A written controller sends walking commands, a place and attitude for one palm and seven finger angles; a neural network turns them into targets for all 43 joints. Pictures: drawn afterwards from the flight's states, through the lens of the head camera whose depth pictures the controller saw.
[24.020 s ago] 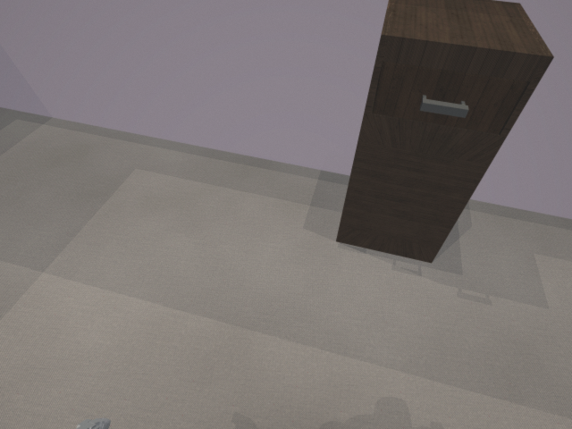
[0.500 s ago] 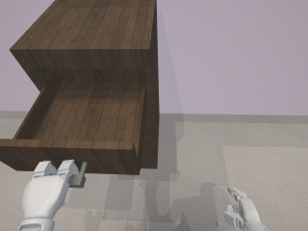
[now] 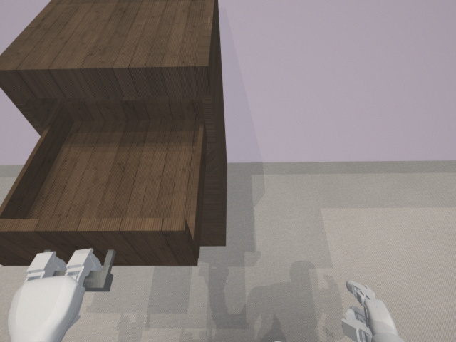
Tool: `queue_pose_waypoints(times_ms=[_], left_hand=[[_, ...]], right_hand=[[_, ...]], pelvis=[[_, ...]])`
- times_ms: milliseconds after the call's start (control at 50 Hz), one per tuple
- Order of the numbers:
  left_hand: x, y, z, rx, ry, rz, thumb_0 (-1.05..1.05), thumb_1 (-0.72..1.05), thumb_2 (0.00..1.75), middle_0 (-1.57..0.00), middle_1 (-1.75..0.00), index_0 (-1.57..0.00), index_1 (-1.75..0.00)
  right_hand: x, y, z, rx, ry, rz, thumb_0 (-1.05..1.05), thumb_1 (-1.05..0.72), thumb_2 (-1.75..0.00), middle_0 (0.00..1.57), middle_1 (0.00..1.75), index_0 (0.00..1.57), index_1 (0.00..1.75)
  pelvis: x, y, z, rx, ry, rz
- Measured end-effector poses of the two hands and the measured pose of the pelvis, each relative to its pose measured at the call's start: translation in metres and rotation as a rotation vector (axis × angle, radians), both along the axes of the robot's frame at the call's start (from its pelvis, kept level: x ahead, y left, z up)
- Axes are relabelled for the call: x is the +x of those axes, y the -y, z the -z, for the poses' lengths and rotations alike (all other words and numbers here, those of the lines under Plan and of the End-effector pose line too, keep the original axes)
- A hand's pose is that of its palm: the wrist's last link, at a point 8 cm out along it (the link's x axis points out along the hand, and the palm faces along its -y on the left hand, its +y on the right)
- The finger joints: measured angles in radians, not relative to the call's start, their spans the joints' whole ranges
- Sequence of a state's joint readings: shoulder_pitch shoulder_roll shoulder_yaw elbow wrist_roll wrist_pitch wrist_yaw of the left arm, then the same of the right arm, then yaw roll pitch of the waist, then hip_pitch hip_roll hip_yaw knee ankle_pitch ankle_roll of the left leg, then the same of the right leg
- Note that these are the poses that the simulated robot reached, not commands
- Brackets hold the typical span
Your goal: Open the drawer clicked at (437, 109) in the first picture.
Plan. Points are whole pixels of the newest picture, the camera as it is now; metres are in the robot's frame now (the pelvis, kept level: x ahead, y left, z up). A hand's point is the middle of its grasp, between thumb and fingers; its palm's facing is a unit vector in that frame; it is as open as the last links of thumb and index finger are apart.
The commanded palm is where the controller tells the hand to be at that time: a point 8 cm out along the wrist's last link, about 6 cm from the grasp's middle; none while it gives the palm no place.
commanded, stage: open the thumb to release the handle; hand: left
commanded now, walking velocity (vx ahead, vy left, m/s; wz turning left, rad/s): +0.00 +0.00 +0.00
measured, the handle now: (74, 268) +0.22 +0.28 +0.02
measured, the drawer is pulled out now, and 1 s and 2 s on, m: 0.30 0.30 0.30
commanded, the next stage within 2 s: lift the hand off the handle in 0.44 s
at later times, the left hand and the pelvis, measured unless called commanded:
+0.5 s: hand (67, 306) +0.17 +0.27 +0.01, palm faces -0.03 -0.06 -1.00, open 12.9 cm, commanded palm +0.14 +0.28 +0.06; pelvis -0.01 +0.00 +0.01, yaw +1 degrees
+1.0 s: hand (66, 299) +0.17 +0.27 +0.02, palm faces -0.01 -0.05 -1.00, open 13.6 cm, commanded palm +0.15 +0.27 +0.08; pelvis -0.02 -0.01 +0.01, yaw +2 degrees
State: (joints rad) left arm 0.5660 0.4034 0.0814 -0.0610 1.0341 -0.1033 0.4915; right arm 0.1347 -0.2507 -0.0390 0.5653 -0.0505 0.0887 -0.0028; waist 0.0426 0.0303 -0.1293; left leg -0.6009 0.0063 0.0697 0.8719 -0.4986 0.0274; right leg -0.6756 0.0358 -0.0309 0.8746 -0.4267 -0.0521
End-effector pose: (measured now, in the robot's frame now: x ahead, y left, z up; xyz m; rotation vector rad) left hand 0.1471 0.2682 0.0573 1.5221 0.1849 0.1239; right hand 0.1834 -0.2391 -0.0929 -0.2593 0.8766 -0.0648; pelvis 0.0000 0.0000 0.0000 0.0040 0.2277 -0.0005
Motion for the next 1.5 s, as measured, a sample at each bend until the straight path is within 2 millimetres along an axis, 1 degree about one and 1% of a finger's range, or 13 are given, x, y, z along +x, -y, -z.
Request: queue_pose_waypoints(times_ms=[80, 160, 240, 340, 400, 460, 580, 720, 940, 1000, 1140, 1320, 1500], left_hand=[[0.002, -0.004, 0.001, 0.008, 0.041, -0.026, -0.01, 0.63, 0.76, -0.34, -1.31, -0.4, -1.33], [0.004, -0.002, 0.0, -0.002, 0.05, -0.054, -0.01, 0.53, 0.73, -0.37, -1.3, -0.39, -1.32], [0.005, -0.001, -0.003, -0.003, 0.031, -0.065, 0.0, 0.35, 0.66, -0.37, -1.28, -0.38, -1.3], [0.004, -0.001, -0.005, -0.007, 0.008, -0.056, 0.0, 0.06, 0.53, -0.36, -1.25, -0.36, -1.26], [0.002, -0.002, -0.005, -0.011, 0.003, -0.047, 0.0, -0.12, 0.46, -0.35, -1.23, -0.34, -1.24], [0.001, -0.003, -0.005, -0.01, 0.004, -0.038, 0.0, -0.27, 0.39, -0.35, -1.22, -0.33, -1.23], [0.0, -0.003, -0.004, -0.01, 0.018, -0.034, 0.0, -0.42, 0.33, -0.34, -1.21, -0.32, -1.21], [0.002, -0.002, -0.002, -0.004, 0.036, -0.044, 0.0, -0.47, 0.3, -0.35, -1.22, -0.32, -1.21], [0.007, -0.002, -0.005, -0.003, 0.023, -0.049, 0.0, -0.49, 0.3, -0.35, -1.22, -0.33, -1.22], [0.007, -0.003, -0.012, -0.003, 0.026, -0.044, 0.0, -0.49, 0.3, -0.36, -1.21, -0.35, -1.23], [0.005, -0.006, -0.041, 0.008, 0.084, -0.056, 0.0, -0.49, 0.3, -0.34, -1.2, -0.36, -1.23], [0.007, -0.007, -0.06, -0.008, 0.057, -0.057, 0.0, -0.49, 0.3, -0.32, -1.2, -0.37, -1.23], [0.004, -0.016, -0.089, 0.002, 0.082, -0.047, 0.0, -0.49, 0.3, -0.32, -1.2, -0.36, -1.22]], right_hand=[[0.002, -0.002, 0.008, -0.007, -0.021, -0.009, 0.01, -0.91, -0.9, 0.2, 0.3, 0.2, 0.3], [0.005, -0.011, 0.01, 0.016, -0.022, -0.014, 0.01, -0.91, -0.9, 0.2, 0.3, 0.2, 0.3], [0.008, -0.021, 0.006, 0.043, -0.003, -0.028, 0.01, -0.91, -0.9, 0.2, 0.3, 0.2, 0.3], [0.012, -0.029, 0.0, 0.057, 0.024, -0.048, 0.01, -0.91, -0.9, 0.21, 0.3, 0.2, 0.3], [0.014, -0.029, -0.002, 0.052, 0.029, -0.056, 0.01, -0.91, -0.9, 0.21, 0.3, 0.2, 0.3], [0.014, -0.026, -0.004, 0.042, 0.03, -0.057, 0.01, -0.91, -0.9, 0.21, 0.3, 0.2, 0.3], [0.01, -0.017, -0.003, 0.02, 0.019, -0.044, 0.01, -0.91, -0.9, 0.21, 0.3, 0.2, 0.3], [0.0, -0.011, 0.001, 0.007, -0.001, -0.03, 0.01, -0.91, -0.9, 0.21, 0.3, 0.2, 0.3], [-0.012, -0.015, 0.002, 0.024, -0.004, -0.023, 0.01, -0.91, -0.9, 0.21, 0.3, 0.2, 0.3], [-0.013, -0.016, 0.0, 0.03, 0.005, -0.018, 0.01, -0.91, -0.9, 0.21, 0.3, 0.2, 0.3], [-0.01, -0.017, -0.009, 0.044, 0.035, -0.022, 0.01, -0.91, -0.9, 0.21, 0.3, 0.2, 0.3], [0.005, -0.022, -0.022, 0.034, 0.063, -0.062, 0.01, -0.91, -0.9, 0.21, 0.3, 0.2, 0.3], [0.019, -0.031, -0.033, 0.037, 0.083, -0.089, 0.01, -0.91, -0.9, 0.21, 0.3, 0.2, 0.3]], pelvis=[[-0.001, -0.001, 0.003, -0.002, -0.007, -0.011], [-0.001, -0.001, 0.002, -0.003, -0.001, -0.017], [-0.001, -0.001, -0.001, -0.001, 0.012, -0.016], [-0.003, 0.001, -0.004, 0.0, 0.027, -0.018], [-0.004, 0.002, -0.005, 0.0, 0.029, -0.018], [-0.006, 0.003, -0.005, 0.0, 0.03, -0.02], [-0.008, 0.003, -0.005, -0.001, 0.026, -0.021], [-0.012, 0.003, -0.004, 0.0, 0.025, -0.025], [-0.019, 0.005, -0.006, 0.002, 0.05, -0.029], [-0.02, 0.006, -0.008, 0.003, 0.061, -0.028], [-0.019, 0.005, -0.015, 0.004, 0.089, -0.027], [-0.017, 0.005, -0.023, 0.006, 0.127, -0.034], [-0.012, 0.002, -0.031, 0.0, 0.154, -0.035]])
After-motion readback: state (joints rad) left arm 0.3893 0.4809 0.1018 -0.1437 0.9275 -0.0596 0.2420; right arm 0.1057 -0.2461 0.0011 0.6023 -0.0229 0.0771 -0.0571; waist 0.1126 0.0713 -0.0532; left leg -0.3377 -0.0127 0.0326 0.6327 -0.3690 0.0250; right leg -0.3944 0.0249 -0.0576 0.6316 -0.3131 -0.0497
